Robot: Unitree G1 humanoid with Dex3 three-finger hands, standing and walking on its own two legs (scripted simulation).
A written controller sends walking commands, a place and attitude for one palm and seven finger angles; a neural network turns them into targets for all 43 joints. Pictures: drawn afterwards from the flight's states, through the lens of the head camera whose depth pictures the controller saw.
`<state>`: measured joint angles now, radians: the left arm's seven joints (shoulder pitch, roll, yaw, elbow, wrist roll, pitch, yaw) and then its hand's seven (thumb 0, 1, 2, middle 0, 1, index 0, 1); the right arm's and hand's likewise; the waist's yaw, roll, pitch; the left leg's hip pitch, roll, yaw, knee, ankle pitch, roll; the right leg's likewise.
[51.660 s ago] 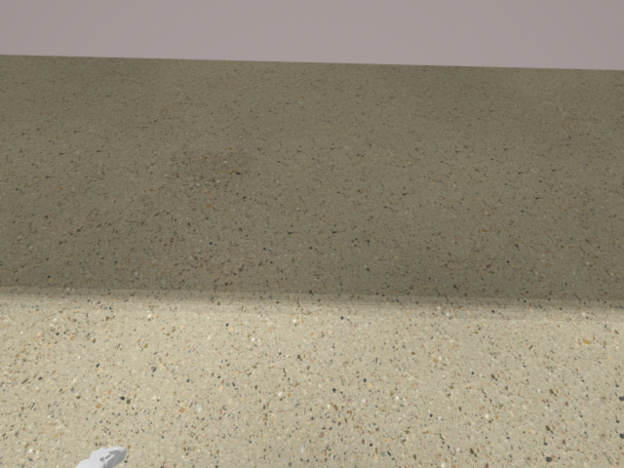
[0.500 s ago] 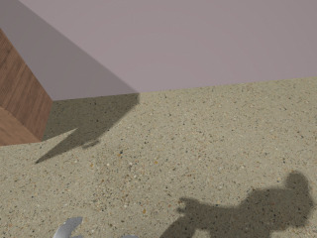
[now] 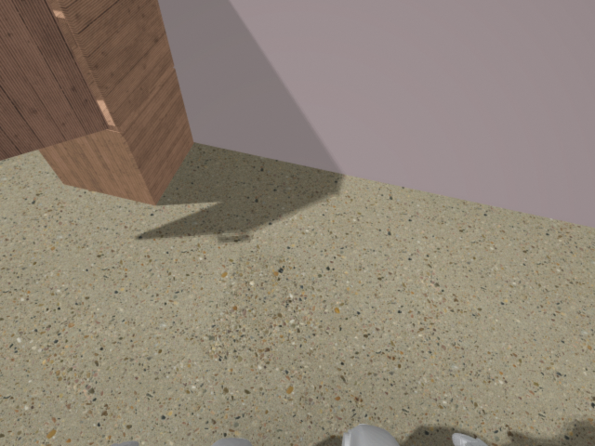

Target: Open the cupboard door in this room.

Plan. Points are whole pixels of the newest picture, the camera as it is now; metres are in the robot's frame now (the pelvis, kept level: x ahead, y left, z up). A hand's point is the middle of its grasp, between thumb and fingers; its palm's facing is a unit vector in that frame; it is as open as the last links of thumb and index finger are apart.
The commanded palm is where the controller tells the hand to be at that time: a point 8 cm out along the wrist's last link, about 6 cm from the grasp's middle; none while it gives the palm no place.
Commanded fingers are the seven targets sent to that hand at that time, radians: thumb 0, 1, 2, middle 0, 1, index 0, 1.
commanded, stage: turn to face it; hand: left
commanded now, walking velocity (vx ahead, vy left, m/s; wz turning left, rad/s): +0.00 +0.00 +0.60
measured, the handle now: out of the picture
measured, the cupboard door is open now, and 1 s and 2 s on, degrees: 44 44 44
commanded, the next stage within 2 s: take the last steps up to it in 0.80 s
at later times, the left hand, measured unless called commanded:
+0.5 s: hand out of the picture +0.02 +0.17 -0.17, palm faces +0.34 -0.91 -0.21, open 7.3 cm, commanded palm none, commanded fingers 0.00 0.90 0.90 -0.20 -0.30 -0.20 -0.30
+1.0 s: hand out of the picture +0.00 +0.14 -0.15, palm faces +0.50 -0.83 -0.23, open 7.3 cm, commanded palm none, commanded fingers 0.00 0.90 0.90 -0.20 -0.30 -0.20 -0.30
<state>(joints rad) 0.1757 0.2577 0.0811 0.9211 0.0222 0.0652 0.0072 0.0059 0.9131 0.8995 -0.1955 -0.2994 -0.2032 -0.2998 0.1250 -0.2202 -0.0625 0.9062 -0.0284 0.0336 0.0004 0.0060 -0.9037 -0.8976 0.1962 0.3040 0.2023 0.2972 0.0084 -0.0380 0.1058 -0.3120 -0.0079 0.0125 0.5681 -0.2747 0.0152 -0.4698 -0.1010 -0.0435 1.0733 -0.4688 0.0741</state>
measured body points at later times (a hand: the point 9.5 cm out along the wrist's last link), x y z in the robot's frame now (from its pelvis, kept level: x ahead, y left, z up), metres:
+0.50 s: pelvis +0.02 -0.03 +0.00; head +0.07 +0.00 +0.44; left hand +0.00 +0.22 -0.15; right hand +0.20 -0.24 -0.14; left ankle -0.01 +0.09 -0.72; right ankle +0.02 -0.15 -0.73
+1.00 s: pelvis +0.05 -0.04 +0.01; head +0.09 -0.04 +0.46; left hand -0.02 +0.18 -0.14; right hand +0.23 -0.22 -0.15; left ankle -0.04 +0.05 -0.67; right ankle +0.09 -0.15 -0.73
